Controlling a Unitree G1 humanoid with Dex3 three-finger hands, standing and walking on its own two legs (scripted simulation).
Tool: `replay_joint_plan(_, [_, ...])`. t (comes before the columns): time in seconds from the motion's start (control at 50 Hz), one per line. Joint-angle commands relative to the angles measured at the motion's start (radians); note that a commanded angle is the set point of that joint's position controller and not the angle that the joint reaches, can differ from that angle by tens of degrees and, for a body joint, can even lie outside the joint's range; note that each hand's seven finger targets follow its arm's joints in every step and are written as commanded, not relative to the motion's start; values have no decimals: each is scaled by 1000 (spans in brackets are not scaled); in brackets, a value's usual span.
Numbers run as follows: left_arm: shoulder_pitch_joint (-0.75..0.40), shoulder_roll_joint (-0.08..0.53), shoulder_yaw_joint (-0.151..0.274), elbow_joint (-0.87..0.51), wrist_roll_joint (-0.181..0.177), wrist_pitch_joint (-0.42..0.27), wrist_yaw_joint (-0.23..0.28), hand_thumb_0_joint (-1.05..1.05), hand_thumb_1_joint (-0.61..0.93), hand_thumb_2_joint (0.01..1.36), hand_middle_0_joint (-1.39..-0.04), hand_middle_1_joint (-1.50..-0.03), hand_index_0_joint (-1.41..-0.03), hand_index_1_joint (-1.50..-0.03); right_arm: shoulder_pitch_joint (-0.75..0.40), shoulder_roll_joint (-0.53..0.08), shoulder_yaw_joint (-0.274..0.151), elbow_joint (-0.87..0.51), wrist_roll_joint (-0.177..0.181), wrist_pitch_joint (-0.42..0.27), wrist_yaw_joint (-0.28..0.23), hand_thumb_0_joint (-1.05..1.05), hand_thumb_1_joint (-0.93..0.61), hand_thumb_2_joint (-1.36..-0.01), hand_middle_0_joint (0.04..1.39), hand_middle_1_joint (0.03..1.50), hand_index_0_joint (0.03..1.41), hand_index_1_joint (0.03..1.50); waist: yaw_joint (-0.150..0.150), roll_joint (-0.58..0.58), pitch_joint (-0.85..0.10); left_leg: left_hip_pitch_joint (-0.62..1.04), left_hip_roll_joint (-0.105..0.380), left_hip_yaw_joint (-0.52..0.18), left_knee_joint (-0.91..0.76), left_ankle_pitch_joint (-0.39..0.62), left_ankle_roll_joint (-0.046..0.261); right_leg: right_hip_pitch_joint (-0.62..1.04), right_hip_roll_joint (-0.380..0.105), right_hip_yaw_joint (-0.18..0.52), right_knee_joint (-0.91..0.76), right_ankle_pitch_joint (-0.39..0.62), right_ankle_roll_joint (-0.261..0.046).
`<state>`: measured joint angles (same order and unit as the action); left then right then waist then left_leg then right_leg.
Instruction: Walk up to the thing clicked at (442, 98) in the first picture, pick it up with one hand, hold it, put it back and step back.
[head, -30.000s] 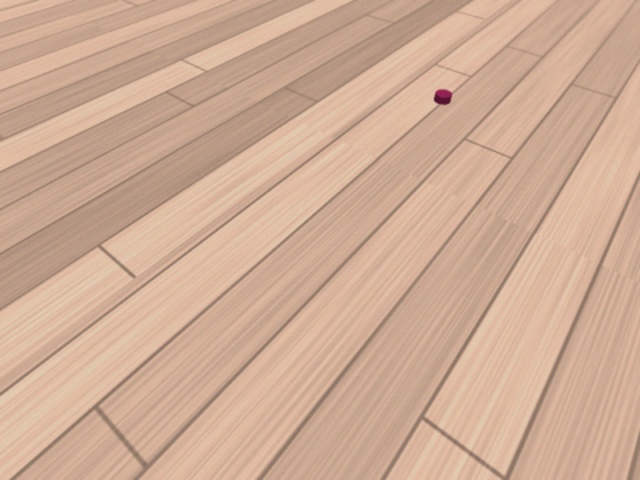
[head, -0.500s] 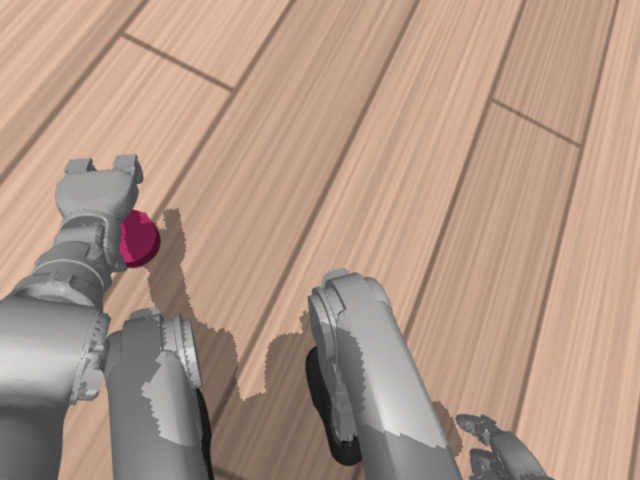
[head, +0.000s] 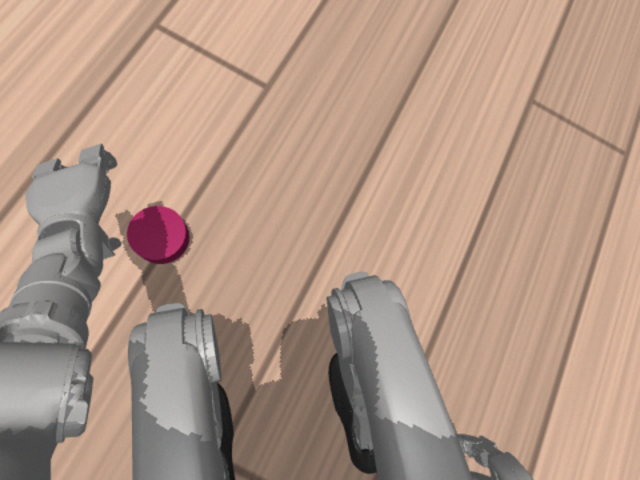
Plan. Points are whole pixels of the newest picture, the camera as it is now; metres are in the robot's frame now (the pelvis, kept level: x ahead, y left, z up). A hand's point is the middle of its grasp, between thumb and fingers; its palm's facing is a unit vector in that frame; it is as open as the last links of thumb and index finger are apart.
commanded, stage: home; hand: left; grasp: from above
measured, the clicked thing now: (159, 235) +0.47 +0.20 -0.34
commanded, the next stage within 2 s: none
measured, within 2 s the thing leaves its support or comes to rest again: neither
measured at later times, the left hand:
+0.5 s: hand (20, 370) +0.28 +0.21 +0.06, palm faces -0.14 -0.83 -0.53, open 7.5 cm
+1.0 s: hand out of the picture +0.23 +0.20 +0.28, palm faces +0.17 -0.96 -0.21, open 7.4 cm
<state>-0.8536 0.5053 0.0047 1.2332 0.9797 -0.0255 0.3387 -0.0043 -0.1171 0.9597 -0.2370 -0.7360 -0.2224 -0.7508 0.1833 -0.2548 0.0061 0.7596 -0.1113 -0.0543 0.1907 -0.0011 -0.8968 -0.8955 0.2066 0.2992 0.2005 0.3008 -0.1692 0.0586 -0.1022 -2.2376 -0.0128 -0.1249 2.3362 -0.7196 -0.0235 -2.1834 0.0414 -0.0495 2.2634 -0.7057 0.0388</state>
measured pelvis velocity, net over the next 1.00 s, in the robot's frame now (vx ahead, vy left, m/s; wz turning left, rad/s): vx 0.06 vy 0.00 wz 0.12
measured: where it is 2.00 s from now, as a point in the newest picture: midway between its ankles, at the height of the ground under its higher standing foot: (291, 450)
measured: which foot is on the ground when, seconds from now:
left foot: down 0.00-1.00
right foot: down 0.00-1.00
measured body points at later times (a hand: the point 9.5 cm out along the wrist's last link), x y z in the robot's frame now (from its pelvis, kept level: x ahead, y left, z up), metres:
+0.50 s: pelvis +0.00 -0.01 +0.17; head +0.13 +0.03 +0.60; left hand +0.28 +0.25 +0.10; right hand +0.22 -0.24 +0.07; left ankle +0.07 +0.13 -0.32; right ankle +0.09 -0.13 -0.32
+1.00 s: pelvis +0.06 +0.00 +0.34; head +0.10 +0.01 +0.79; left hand +0.22 +0.25 +0.30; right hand +0.23 -0.23 +0.26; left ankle +0.07 +0.13 -0.32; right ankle +0.09 -0.13 -0.32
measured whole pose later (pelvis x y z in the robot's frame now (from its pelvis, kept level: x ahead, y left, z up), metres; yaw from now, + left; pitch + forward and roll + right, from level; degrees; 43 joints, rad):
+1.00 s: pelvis +0.06 +0.00 +0.34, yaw +7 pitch +15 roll -3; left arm 0.42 0.22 0.03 -0.08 -0.07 0.44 0.08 0.01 0.90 0.89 -0.21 -0.30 -0.20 -0.30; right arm 0.30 -0.22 0.04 0.52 0.04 -0.15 -0.18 0.01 -0.90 -0.90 0.21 0.30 0.20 0.30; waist -0.07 0.05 -0.19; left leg -0.87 0.02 -0.08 1.12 -0.51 -0.02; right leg -0.82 0.02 -0.03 1.06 -0.50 0.01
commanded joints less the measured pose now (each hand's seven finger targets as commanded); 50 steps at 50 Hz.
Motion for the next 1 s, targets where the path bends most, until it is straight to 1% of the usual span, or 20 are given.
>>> replay_joint_plan(0.0, [-132, 157, 44, -373, -97, -10, -53, 0, 400, 947, -216, -479, -206, -488, 208, -265, -115, -87, 48, 29, -24, 0, -895, -898, 200, 300, 200, 300, 42, 138, -776, 540, -16, 97, -337, 286, 43, 493, 11, -78, -323, 301, -96])
replay_joint_plan(0.02, [-62, 161, 64, -414, -127, -4, -66, 0, 480, 929, -211, -434, -203, -441, 183, -266, -118, -111, 55, 34, -26, 0, -896, -898, 200, 300, 200, 300, 58, 139, -766, 553, -20, 88, -371, 251, 41, 504, 6, -74, -345, 268, -98])
replay_joint_plan(0.04, [2, 147, 64, -461, -162, 6, -82, 0, 560, 938, -211, -415, -205, -421, 162, -254, -118, -137, 67, 41, -31, 0, -896, -899, 200, 300, 200, 300, 70, 105, -774, 566, -16, 90, -402, 216, 46, 531, 10, -69, -375, 240, -92])
replay_joint_plan(0.08, [77, 106, 48, -524, -222, 21, -112, 0, 720, 958, -212, -362, -209, -364, 125, -236, -117, -163, 82, 50, -44, 0, -898, -899, 200, 300, 200, 300, 62, 56, -714, 541, -15, 83, -441, 150, 54, 537, 10, -53, -424, 196, -84])
replay_joint_plan(0.12, [140, 61, 21, -621, -288, 29, -144, 0, 880, 904, -200, -301, -200, -301, 100, -219, -118, -182, 90, 49, -63, 0, -899, -900, 200, 300, 200, 300, 57, 31, -652, 548, -13, 76, -492, 89, 56, 549, 8, -42, -484, 145, -81])
replay_joint_plan(0.14, [161, 74, 37, -693, -319, 33, -153, 0, 900, 900, -199, -298, -200, -298, 84, -211, -120, -198, 95, 48, -74, 0, -899, -900, 200, 300, 200, 300, 73, 37, -667, 573, -12, 74, -522, 61, 56, 577, 8, -35, -509, 114, -79])
replay_joint_plan(0.16, [198, 83, 48, -723, -347, 44, -160, 0, 899, 899, -199, -298, -199, -297, 65, -211, -122, -209, 101, 47, -84, 0, -899, -900, 200, 300, 200, 300, 87, 37, -667, 615, -8, 68, -554, 44, 53, 593, 8, -31, -527, 101, -79])
replay_joint_plan(0.18, [219, 42, 13, -769, -375, 51, -172, 0, 899, 899, -199, -298, -199, -297, 43, -208, -118, -219, 105, 44, -93, 0, -899, -900, 200, 300, 200, 300, 73, 62, -638, 635, -6, 56, -589, 18, 49, 578, 4, -32, -541, 88, -79])
replay_joint_plan(0.22, [260, 22, 7, -841, -434, 70, -185, 0, 899, 899, -199, -298, -199, -297, 17, -206, -114, -236, 116, 38, -116, 0, -899, -900, 200, 300, 200, 300, 77, 61, -623, 706, 1, 36, -641, -7, 45, 587, 5, -32, -567, 84, -77])
replay_joint_plan(0.26, [325, -6, -9, -886, -493, 86, -188, 0, 899, 899, -199, -298, -199, -297, -2, -187, -105, -241, 123, 24, -139, 0, -899, -900, 200, 300, 200, 300, 69, 52, -597, 743, 3, 54, -676, -4, 46, 635, 4, -21, -622, 84, -73])
replay_joint_plan(0.28, [339, 1, -4, -958, -523, 92, -186, 0, 900, 899, -199, -298, -199, -297, -11, -188, -102, -244, 127, 15, -150, 0, -899, -900, 200, 300, 200, 300, 77, 64, -601, 774, 2, 52, -700, 0, 46, 655, 0, -19, -643, 87, -73])
replay_joint_plan(0.38, [535, -36, -3, -1021, -652, 153, -194, 0, 900, 899, -199, -298, -199, -297, -51, -167, -81, -256, 145, -23, -201, 0, -899, -900, 200, 300, 200, 300, 80, 63, -547, 911, 7, 53, -809, 62, 41, 757, -8, -11, -741, 130, -69])
replay_joint_plan(0.46, [640, -57, 16, -1110, -769, 198, -202, 0, 900, 899, -199, -298, -199, -298, -75, -147, -64, -290, 155, -43, -228, 0, -900, -900, 200, 300, 200, 300, 83, 44, -522, 997, 6, 47, -900, 53, 44, 855, -9, 0, -839, 114, -66])
replay_joint_plan(0.54, [770, -87, 24, -1177, -877, 237, -216, 0, 900, 899, -199, -299, -199, -298, -81, -124, -51, -320, 158, -64, -249, 0, -900, -900, 200, 300, 200, 300, 84, 16, -484, 1071, 5, 65, -972, 110, 48, 980, -8, 12, -941, 149, -64])
replay_joint_plan(0.56, [793, -78, 45, -1213, -899, 247, -213, 0, 900, 899, -199, -299, -199, -298, -76, -115, -48, -331, 158, -68, -256, 0, -901, -900, 200, 300, 200, 300, 94, 10, -484, 1083, 2, 75, -991, 115, 51, 1034, -9, 22, -982, 147, -62])
replay_joint_plan(0.62, [877, -110, 48, -1257, -946, 286, -217, 0, 900, 899, -199, -298, -199, -298, -54, -99, -35, -339, 161, -82, -275, 0, -900, -900, 200, 300, 200, 300, 87, -2, -462, 1169, 5, 84, -1055, 186, 51, 1138, -8, 26, -1061, 205, -60])
replay_joint_plan(0.66, [946, -127, 61, -1282, -975, 312, -219, 0, 900, 899, -199, -298, -199, -298, -40, -90, -27, -347, 163, -90, -291, 0, -900, -900, 200, 300, 200, 300, 94, -10, -436, 1216, 6, 84, -1099, 225, 50, 1201, -7, 25, -1111, 237, -58])
replay_joint_plan(0.76, [1053, -157, 84, -1370, -1025, 365, -229, 0, 900, 899, -199, -298, -199, -298, -3, -76, -10, -361, 164, -118, -337, 0, -900, -900, 200, 300, 200, 300, 97, 8, -368, 1354, 9, 81, -1217, 316, 45, 1327, -11, 18, -1224, 315, -57])
replay_joint_plan(0.86, [1203, -181, 88, -1441, -1046, 406, -243, 0, 900, 899, -199, -299, -199, -299, 52, -74, -7, -379, 152, -140, -364, 0, -901, -900, 200, 300, 200, 300, 107, 29, -318, 1512, 14, 71, -1334, 455, 33, 1443, -9, -4, -1311, 437, -53])
replay_joint_plan(0.98, [1328, -195, 83, -1523, -1049, 440, -262, 0, 900, 899, -199, -299, -199, -299, 71, -67, -7, -404, 140, -172, -385, 0, -901, -900, 200, 300, 200, 300, 113, 0, -222, 1583, 11, 72, -1420, 480, 36, 1540, -12, -10, -1413, 463, -47])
